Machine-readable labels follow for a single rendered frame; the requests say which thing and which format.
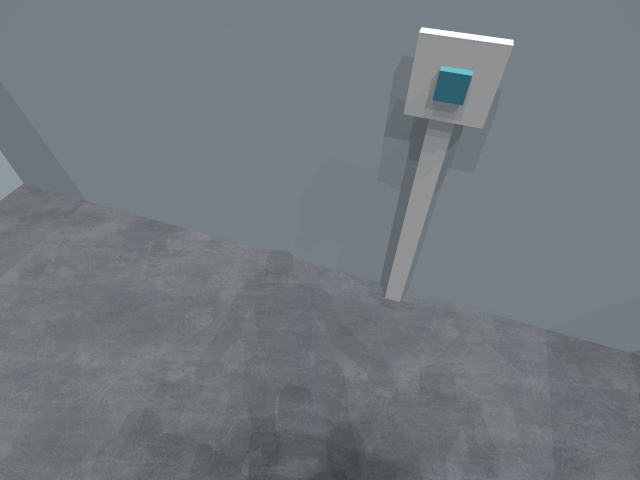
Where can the button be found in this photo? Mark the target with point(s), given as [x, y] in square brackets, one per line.
[452, 85]

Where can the panel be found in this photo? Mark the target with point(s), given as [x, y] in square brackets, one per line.
[487, 58]

